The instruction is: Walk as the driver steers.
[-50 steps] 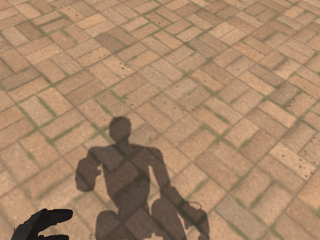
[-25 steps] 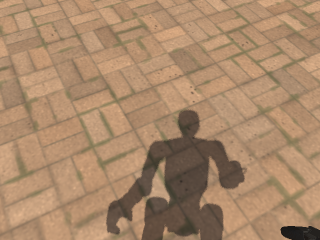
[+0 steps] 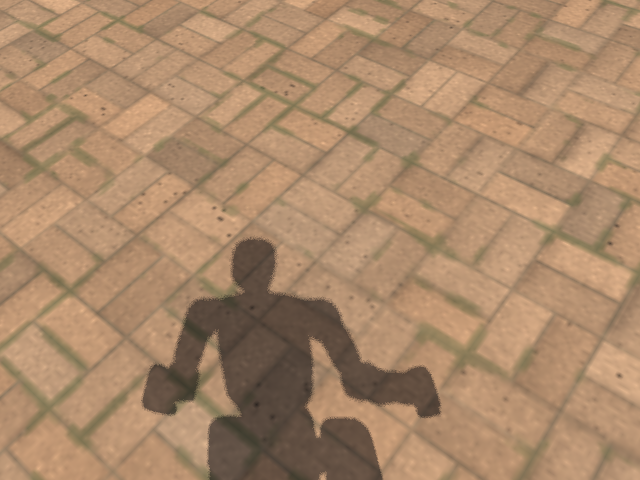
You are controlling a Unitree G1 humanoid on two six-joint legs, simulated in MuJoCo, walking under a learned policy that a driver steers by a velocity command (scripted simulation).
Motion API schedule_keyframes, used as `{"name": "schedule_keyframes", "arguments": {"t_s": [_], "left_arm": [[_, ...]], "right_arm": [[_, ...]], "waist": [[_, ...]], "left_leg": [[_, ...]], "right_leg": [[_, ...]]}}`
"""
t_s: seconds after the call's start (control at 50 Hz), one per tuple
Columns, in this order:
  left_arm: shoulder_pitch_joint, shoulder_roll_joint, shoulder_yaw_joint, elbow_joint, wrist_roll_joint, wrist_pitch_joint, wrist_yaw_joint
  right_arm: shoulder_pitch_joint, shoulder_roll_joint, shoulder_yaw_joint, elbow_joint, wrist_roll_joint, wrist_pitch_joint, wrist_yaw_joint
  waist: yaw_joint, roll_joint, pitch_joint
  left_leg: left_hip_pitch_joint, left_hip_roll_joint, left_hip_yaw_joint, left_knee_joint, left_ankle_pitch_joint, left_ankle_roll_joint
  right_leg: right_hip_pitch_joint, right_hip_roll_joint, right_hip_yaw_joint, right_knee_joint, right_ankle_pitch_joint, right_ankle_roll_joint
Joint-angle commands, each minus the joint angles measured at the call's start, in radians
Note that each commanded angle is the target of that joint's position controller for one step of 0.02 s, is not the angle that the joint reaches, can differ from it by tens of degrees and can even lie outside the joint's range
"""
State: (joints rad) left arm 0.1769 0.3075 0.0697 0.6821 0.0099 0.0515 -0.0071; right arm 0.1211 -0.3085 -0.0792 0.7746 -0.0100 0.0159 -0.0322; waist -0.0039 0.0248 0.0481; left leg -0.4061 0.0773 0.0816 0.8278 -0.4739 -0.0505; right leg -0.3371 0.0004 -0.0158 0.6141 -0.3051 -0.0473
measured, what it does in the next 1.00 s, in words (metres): steps on the spot, turning right: left foot, then right foot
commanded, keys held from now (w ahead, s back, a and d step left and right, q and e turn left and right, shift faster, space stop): e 1.00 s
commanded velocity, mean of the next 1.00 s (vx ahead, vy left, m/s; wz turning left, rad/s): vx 0.00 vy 0.00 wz -0.59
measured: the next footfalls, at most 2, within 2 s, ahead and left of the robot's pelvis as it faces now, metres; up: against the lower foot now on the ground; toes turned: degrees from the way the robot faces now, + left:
left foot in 0.44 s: +0.10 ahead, +0.12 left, +0.00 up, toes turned -22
right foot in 0.86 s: -0.02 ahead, -0.12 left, +0.00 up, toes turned -33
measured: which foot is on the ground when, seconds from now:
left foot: up 0.00-0.42, down 0.44-0.86, up 0.88-1.00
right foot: down 0.00-0.44, up 0.46-0.84, down 0.86-1.00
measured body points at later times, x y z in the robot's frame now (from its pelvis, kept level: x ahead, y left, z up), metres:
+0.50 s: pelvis +0.02 +0.02 +0.01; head +0.05 +0.03 +0.46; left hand +0.26 +0.26 -0.09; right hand +0.09 -0.30 -0.08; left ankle +0.06 +0.14 -0.73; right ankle +0.00 -0.09 -0.70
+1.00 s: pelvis -0.01 -0.02 +0.01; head +0.01 -0.07 +0.46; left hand +0.28 +0.13 -0.06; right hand -0.05 -0.35 -0.11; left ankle +0.05 +0.13 -0.65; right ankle -0.05 -0.10 -0.73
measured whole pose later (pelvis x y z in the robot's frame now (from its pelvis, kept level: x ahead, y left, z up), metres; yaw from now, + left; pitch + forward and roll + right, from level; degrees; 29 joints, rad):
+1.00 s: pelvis -0.01 -0.02 +0.01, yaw -35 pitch +2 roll +2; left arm 0.20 0.31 0.06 0.58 0.00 0.02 0.00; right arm 0.11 -0.34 -0.09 0.74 0.00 0.02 -0.03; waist 0.00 0.04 0.07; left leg -0.48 0.03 -0.01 1.10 -0.47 -0.06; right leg -0.29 0.03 0.04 0.51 -0.24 -0.05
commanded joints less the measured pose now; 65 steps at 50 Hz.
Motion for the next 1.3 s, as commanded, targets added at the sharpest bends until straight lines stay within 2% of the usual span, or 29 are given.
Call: {"name": "schedule_keyframes", "arguments": {"t_s": [0.02, 0.04, 0.06, 0.12, 0.2, 0.32, 0.4, 0.42, 0.44, 0.46, 0.48, 0.5, 0.54, 0.6, 0.66, 0.72, 0.78, 0.84, 0.86, 0.88, 0.9, 0.92, 0.94, 0.96, 0.98, 1.02, 1.12, 1.2, 1.3], "left_arm": [[0.053, 0.214, 0.054, -0.067, 0.014, -0.049, 0.007], [0.010, 0.185, 0.047, -0.074, -0.006, -0.051, 0.013], [-0.019, 0.167, 0.039, -0.081, -0.020, -0.048, 0.020], [-0.004, 0.155, 0.033, -0.092, -0.015, -0.040, 0.035], [0.016, 0.177, 0.043, -0.099, -0.020, -0.030, 0.047], [-0.006, 0.191, 0.051, -0.119, -0.018, -0.017, 0.037], [-0.047, 0.184, 0.050, -0.133, -0.035, -0.007, 0.036], [-0.058, 0.173, 0.047, -0.138, -0.042, -0.003, 0.039], [-0.026, 0.137, 0.037, -0.140, -0.036, -0.004, 0.040], [0.049, 0.092, 0.027, -0.144, -0.027, -0.010, 0.035], [0.036, 0.175, 0.052, -0.145, -0.022, -0.019, 0.036], [0.052, 0.227, 0.073, -0.127, -0.024, -0.019, 0.035], [0.070, 0.194, 0.074, -0.092, -0.026, 0.001, 0.038], [0.027, 0.132, 0.053, -0.119, -0.038, 0.008, 0.028], [-0.033, 0.109, 0.039, -0.154, -0.035, 0.004, 0.021], [-0.037, 0.091, 0.027, -0.170, -0.027, 0.004, 0.009], [-0.015, 0.109, 0.033, -0.173, -0.031, 0.010, 0.000], [0.066, 0.113, 0.046, -0.153, -0.030, 0.016, -0.007], [0.108, 0.152, 0.062, -0.142, -0.028, 0.014, 0.003], [0.143, 0.281, 0.091, -0.162, -0.026, 0.008, 0.021], [0.129, 0.287, 0.081, -0.186, 0.011, -0.019, 0.009], [0.116, 0.239, 0.068, -0.179, 0.016, -0.042, 0.000], [0.073, 0.212, 0.059, -0.167, 0.004, -0.053, 0.003], [0.031, 0.188, 0.053, -0.168, -0.012, -0.053, 0.009], [-0.001, 0.178, 0.045, -0.172, -0.023, -0.049, 0.016], [-0.009, 0.169, 0.036, -0.177, -0.015, -0.044, 0.027], [0.011, 0.186, 0.042, -0.169, -0.016, -0.036, 0.039], [0.001, 0.199, 0.048, -0.169, -0.015, -0.027, 0.035], [-0.028, 0.198, 0.050, -0.172, -0.024, -0.016, 0.025]], "right_arm": [[-0.078, -0.109, -0.030, -0.102, 0.010, -0.011, -0.012], [-0.052, -0.109, -0.034, -0.077, 0.004, -0.008, -0.021], [-0.039, -0.117, -0.039, -0.071, -0.003, -0.006, -0.027], [-0.011, -0.092, -0.035, -0.064, 0.008, -0.014, -0.019], [-0.051, -0.071, -0.024, -0.077, 0.011, -0.020, -0.013], [-0.053, -0.088, -0.024, -0.081, 0.021, -0.037, 0.008], [0.006, -0.095, -0.030, -0.072, 0.025, -0.056, 0.027], [0.039, -0.103, -0.035, -0.060, 0.022, -0.059, 0.028], [0.063, -0.154, -0.048, -0.061, 0.009, -0.057, 0.024], [0.016, -0.233, -0.060, -0.076, -0.007, -0.043, 0.016], [0.025, -0.196, -0.053, -0.083, -0.032, -0.043, 0.019], [-0.017, -0.146, -0.036, -0.101, -0.023, -0.045, 0.016], [-0.074, -0.095, -0.020, -0.113, 0.002, -0.040, 0.007], [-0.036, -0.102, -0.016, -0.105, 0.000, -0.026, -0.007], [0.011, -0.133, -0.026, -0.099, -0.005, -0.013, -0.012], [-0.010, -0.172, -0.040, -0.105, 0.003, -0.007, 0.000], [-0.011, -0.190, -0.046, -0.101, 0.018, -0.007, 0.015], [-0.024, -0.179, -0.044, -0.090, 0.047, -0.012, 0.020], [0.040, -0.136, -0.033, -0.065, 0.038, -0.017, 0.024], [0.046, -0.060, -0.007, -0.098, -0.021, -0.018, 0.029], [-0.055, -0.083, -0.011, -0.143, -0.017, -0.020, 0.017], [-0.084, -0.126, -0.025, -0.143, 0.004, -0.016, 0.009], [-0.077, -0.133, -0.029, -0.138, 0.014, -0.013, 0.006], [-0.058, -0.135, -0.033, -0.119, 0.009, -0.011, -0.001], [-0.047, -0.142, -0.037, -0.116, 0.001, -0.009, -0.004], [-0.019, -0.127, -0.035, -0.106, 0.005, -0.011, 0.002], [-0.050, -0.098, -0.022, -0.115, 0.009, -0.014, 0.004], [-0.063, -0.098, -0.020, -0.122, 0.014, -0.023, 0.013], [-0.039, -0.106, -0.024, -0.129, 0.022, -0.044, 0.030]], "waist": [[0.040, -0.179, -0.118], [0.019, -0.131, -0.119], [0.005, -0.139, -0.118], [-0.003, -0.142, -0.160], [0.020, -0.152, -0.145], [0.029, -0.186, -0.125], [-0.006, -0.186, -0.144], [-0.026, -0.172, -0.146], [-0.013, -0.086, -0.172], [0.062, 0.186, -0.146], [0.022, 0.223, -0.128], [0.037, 0.141, -0.110], [0.044, 0.102, -0.076], [0.008, 0.127, -0.060], [-0.036, 0.144, -0.086], [-0.039, 0.151, -0.103], [-0.030, 0.161, -0.105], [0.028, 0.129, -0.111], [0.033, 0.028, -0.130], [0.012, -0.299, -0.150], [0.063, -0.307, -0.178], [0.075, -0.198, -0.166], [0.044, -0.173, -0.127], [0.025, -0.131, -0.111], [0.009, -0.144, -0.101], [-0.005, -0.159, -0.127], [0.017, -0.159, -0.123], [0.028, -0.174, -0.107], [0.022, -0.188, -0.127]], "left_leg": [[-0.294, -0.051, -0.144, 0.342, -0.082, -0.001], [-0.296, -0.040, -0.154, 0.320, -0.013, -0.002], [-0.277, -0.040, -0.158, 0.310, 0.036, -0.010], [-0.222, -0.072, -0.157, 0.281, 0.119, -0.028], [-0.188, -0.087, -0.174, 0.071, 0.150, -0.047], [-0.040, -0.118, -0.187, -0.120, 0.113, -0.035], [0.095, -0.126, -0.177, -0.358, 0.198, -0.002], [0.185, -0.106, -0.171, -0.476, 0.319, 0.015], [0.313, 0.027, -0.265, -0.503, 0.400, 0.065], [0.384, 0.223, -0.482, -0.506, 0.627, 0.192], [0.312, 0.335, -0.592, -0.523, 0.685, 0.325], [0.285, 0.308, -0.515, -0.515, 0.650, 0.325], [0.277, 0.188, -0.348, -0.499, 0.552, 0.248], [0.305, 0.150, -0.238, -0.510, 0.598, 0.259], [0.395, 0.188, -0.217, -0.507, 0.626, 0.282], [0.355, 0.207, -0.162, -0.504, 0.648, 0.279], [0.331, 0.225, -0.134, -0.479, 0.653, 0.266], [0.274, 0.207, -0.077, -0.360, 0.571, 0.189], [0.174, 0.158, -0.009, -0.231, 0.441, 0.115], [-0.114, 0.032, 0.080, 0.095, -0.048, 0.005], [-0.241, -0.074, -0.069, 0.302, -0.236, -0.023], [-0.250, -0.049, -0.133, 0.389, -0.186, -0.015], [-0.254, -0.032, -0.148, 0.382, -0.094, -0.001], [-0.252, -0.021, -0.155, 0.347, -0.020, -0.001], [-0.231, -0.025, -0.155, 0.328, 0.036, -0.008], [-0.180, -0.053, -0.148, 0.327, 0.105, -0.024], [-0.159, -0.079, -0.164, 0.099, 0.137, -0.047], [-0.082, -0.101, -0.179, -0.035, 0.114, -0.040], [0.020, -0.125, -0.184, -0.196, 0.102, -0.014]], "right_leg": [[0.247, -0.302, 0.404, -0.280, 0.507, -0.244], [0.249, -0.260, 0.364, -0.271, 0.459, -0.195], [0.234, -0.241, 0.341, -0.269, 0.477, -0.177], [0.243, -0.205, 0.320, -0.262, 0.522, -0.178], [0.254, -0.186, 0.364, -0.257, 0.402, -0.175], [0.173, -0.169, 0.479, -0.244, 0.332, -0.183], [0.183, -0.132, 0.540, -0.183, 0.402, -0.147], [0.143, -0.099, 0.525, -0.154, 0.345, -0.111], [0.044, -0.044, 0.466, -0.059, 0.153, -0.058], [-0.149, 0.124, 0.264, 0.135, -0.222, 0.011], [-0.229, 0.120, 0.191, 0.368, -0.366, 0.063], [-0.233, 0.070, 0.194, 0.497, -0.301, 0.087], [-0.258, 0.055, 0.171, 0.588, -0.179, 0.122], [-0.284, 0.034, 0.101, 0.558, -0.104, 0.152], [-0.281, -0.010, 0.070, 0.413, -0.103, 0.166], [-0.158, -0.037, 0.018, 0.262, -0.108, 0.151], [-0.067, -0.028, -0.026, 0.133, -0.084, 0.121], [0.104, 0.007, -0.059, -0.135, 0.097, 0.048], [0.247, -0.007, 0.009, -0.222, 0.253, 0.009], [0.435, -0.276, 0.377, -0.227, 0.672, -0.099], [0.341, -0.408, 0.564, -0.245, 0.724, -0.302], [0.315, -0.362, 0.489, -0.268, 0.623, -0.298], [0.283, -0.301, 0.411, -0.270, 0.530, -0.241], [0.269, -0.253, 0.370, -0.269, 0.450, -0.193], [0.242, -0.230, 0.348, -0.271, 0.460, -0.177], [0.223, -0.201, 0.330, -0.276, 0.486, -0.178], [0.243, -0.179, 0.377, -0.266, 0.375, -0.182], [0.186, -0.168, 0.452, -0.255, 0.278, -0.185], [0.192, -0.151, 0.553, -0.205, 0.375, -0.173]]}}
